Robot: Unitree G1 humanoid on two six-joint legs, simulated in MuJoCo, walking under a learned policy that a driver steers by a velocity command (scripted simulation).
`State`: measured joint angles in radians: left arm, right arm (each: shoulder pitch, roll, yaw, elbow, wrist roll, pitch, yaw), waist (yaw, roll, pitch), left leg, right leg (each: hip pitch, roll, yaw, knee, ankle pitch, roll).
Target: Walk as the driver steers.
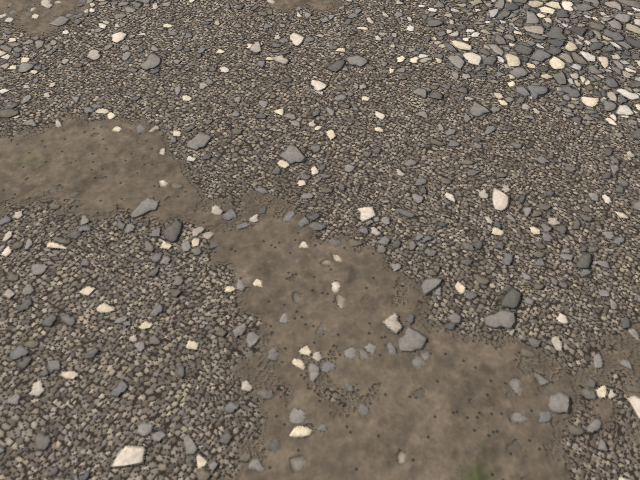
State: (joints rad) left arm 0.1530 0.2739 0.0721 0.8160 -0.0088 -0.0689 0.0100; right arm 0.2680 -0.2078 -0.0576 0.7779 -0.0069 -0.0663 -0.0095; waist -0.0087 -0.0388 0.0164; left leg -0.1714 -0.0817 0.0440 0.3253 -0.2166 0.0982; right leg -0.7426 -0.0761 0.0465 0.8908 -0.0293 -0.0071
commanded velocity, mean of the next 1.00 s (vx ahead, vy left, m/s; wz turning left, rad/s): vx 0.07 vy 0.00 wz -0.50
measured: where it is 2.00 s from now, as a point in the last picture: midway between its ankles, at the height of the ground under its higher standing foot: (460, 437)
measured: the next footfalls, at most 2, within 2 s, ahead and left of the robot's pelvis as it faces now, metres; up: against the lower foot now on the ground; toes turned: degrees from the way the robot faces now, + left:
right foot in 0.18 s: +0.25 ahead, -0.10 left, +0.00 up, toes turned -5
left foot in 0.60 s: +0.28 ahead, +0.13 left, +0.00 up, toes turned -25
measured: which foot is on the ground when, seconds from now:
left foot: down 0.00-0.18, up 0.20-0.58, down 0.60-1.00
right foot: up 0.00-0.16, down 0.18-0.60, up 0.62-1.00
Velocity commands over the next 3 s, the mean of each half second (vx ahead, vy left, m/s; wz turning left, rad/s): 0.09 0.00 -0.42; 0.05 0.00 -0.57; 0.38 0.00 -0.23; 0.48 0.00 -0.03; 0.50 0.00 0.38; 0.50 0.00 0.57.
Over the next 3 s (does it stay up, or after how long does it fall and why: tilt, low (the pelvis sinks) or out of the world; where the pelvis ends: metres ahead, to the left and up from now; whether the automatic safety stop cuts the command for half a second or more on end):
stays up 1.00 -0.52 0.00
